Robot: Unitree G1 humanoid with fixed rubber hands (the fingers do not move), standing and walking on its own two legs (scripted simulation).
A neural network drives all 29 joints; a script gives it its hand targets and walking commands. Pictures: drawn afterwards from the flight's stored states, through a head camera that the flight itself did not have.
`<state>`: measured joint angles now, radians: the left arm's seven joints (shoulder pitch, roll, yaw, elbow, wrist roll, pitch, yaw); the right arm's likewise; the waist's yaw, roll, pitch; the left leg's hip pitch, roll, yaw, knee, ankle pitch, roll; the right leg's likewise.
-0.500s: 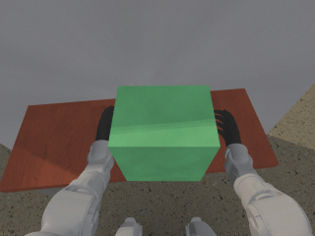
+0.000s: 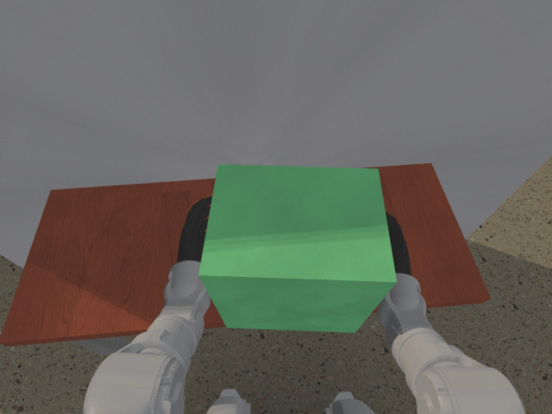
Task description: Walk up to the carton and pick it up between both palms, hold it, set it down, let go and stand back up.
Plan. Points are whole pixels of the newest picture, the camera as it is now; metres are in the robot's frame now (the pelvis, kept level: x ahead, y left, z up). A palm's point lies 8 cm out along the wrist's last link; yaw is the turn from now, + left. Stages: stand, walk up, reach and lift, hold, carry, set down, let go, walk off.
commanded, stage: reach and lift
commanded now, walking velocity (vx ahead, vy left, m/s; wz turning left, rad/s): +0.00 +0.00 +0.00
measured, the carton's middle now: (293, 257) +0.36 -0.01 -0.03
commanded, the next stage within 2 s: none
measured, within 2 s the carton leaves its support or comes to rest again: leaves its support in 0.26 s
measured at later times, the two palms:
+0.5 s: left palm (194, 249) +0.36 +0.14 +0.00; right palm (401, 261) +0.34 -0.17 -0.02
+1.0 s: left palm (187, 246) +0.36 +0.14 +0.01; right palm (404, 259) +0.33 -0.17 +0.01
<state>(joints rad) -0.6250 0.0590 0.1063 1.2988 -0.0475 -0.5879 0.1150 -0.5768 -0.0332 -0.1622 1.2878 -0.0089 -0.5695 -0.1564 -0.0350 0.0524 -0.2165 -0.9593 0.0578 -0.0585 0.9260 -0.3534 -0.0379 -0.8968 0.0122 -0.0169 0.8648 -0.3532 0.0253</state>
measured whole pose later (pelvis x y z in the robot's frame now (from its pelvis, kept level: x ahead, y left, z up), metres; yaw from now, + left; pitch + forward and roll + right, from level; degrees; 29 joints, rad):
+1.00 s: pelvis +0.02 +0.00 +0.03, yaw +3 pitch +16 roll -3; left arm -0.51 0.04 -0.03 1.21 -0.16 -0.53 0.14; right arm -0.35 -0.04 -0.06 0.92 0.09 -0.31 -0.15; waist -0.08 0.08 -0.20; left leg -0.74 0.02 -0.11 0.78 -0.32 -0.04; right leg -0.65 0.00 -0.04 0.69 -0.32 0.03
